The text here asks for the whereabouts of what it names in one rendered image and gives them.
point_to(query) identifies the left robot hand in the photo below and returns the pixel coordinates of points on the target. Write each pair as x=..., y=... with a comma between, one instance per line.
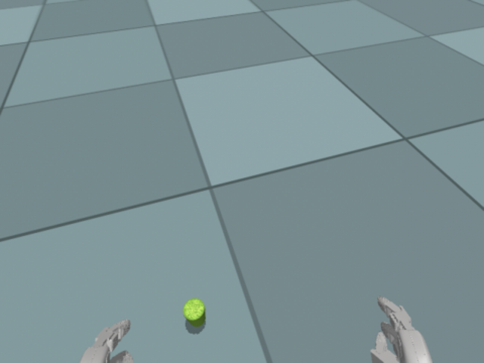
x=105, y=342

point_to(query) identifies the cup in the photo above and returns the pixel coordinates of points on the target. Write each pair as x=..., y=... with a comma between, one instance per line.
x=194, y=312

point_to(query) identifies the right robot hand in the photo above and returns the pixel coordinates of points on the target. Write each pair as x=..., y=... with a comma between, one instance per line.
x=408, y=344

